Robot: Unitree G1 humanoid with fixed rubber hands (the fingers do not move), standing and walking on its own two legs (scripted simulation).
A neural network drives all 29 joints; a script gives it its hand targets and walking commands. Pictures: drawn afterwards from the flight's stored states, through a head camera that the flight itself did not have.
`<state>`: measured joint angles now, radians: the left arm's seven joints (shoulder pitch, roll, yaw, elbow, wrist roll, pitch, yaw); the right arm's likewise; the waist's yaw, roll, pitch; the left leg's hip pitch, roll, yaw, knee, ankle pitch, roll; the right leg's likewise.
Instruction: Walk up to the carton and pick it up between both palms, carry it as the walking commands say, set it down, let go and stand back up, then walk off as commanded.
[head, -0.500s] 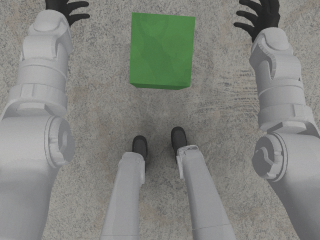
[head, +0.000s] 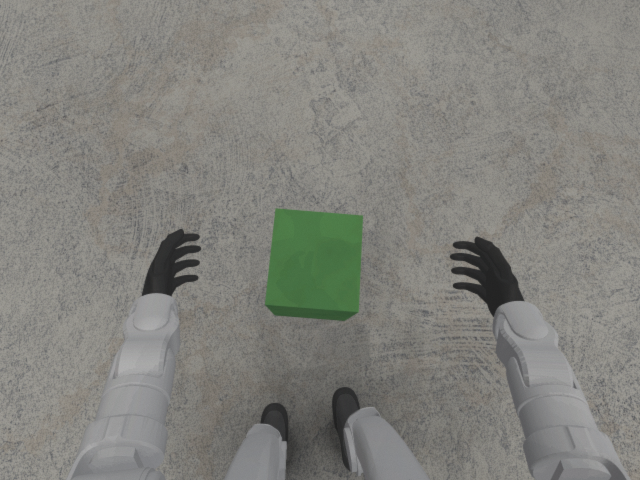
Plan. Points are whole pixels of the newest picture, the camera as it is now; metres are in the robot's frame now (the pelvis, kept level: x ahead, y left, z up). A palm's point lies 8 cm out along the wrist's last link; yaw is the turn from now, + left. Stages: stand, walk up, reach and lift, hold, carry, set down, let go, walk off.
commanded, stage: let go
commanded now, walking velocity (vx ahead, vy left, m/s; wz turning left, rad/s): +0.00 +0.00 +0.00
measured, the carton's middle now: (314, 271) +0.46 -0.02 -0.59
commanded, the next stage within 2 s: stand in 0.84 s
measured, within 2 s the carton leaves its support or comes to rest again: neither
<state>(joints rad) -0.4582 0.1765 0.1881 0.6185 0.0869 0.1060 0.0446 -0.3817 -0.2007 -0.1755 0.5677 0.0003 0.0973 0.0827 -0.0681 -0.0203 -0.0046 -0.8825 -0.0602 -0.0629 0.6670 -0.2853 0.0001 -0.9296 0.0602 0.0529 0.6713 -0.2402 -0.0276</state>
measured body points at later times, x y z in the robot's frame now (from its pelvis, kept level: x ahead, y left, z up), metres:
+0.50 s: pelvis +0.01 +0.03 +0.03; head +0.05 +0.02 +0.48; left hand +0.18 +0.26 -0.05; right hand +0.16 -0.21 -0.05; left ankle -0.01 +0.12 -0.71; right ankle +0.02 -0.10 -0.71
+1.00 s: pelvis +0.04 +0.01 +0.03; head +0.01 +0.01 +0.48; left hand +0.16 +0.28 -0.07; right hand +0.16 -0.27 -0.07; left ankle -0.01 +0.12 -0.71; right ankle +0.02 -0.10 -0.71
